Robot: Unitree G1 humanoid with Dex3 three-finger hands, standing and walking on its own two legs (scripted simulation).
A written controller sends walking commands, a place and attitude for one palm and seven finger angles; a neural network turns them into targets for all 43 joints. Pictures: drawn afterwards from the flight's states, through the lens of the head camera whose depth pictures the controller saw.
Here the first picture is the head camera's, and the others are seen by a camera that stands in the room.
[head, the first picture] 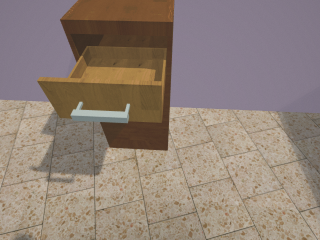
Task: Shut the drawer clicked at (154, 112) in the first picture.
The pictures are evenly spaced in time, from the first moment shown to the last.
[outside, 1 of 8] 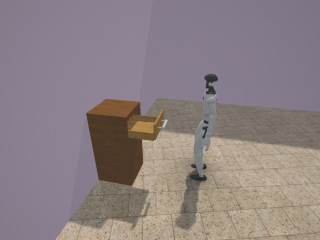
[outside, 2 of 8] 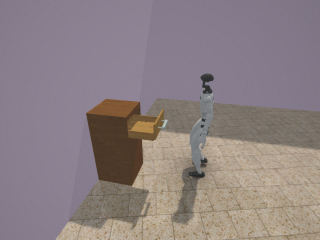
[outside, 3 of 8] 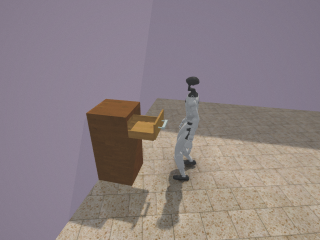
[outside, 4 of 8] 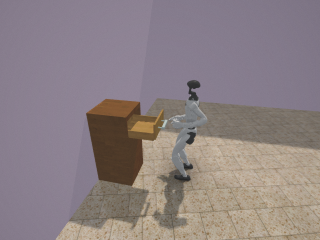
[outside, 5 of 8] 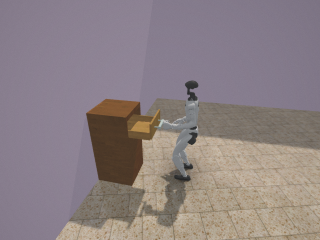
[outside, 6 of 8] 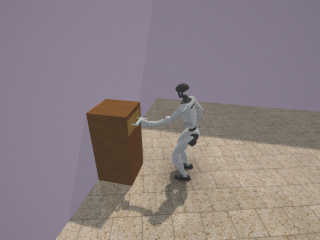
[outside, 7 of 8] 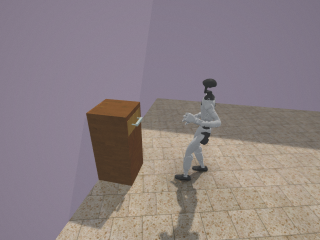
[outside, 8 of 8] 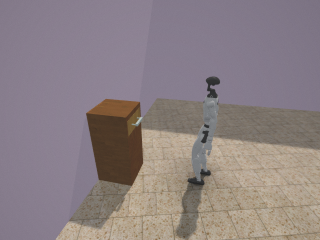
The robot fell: no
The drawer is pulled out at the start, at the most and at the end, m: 0.30 0.30 0.00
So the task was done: yes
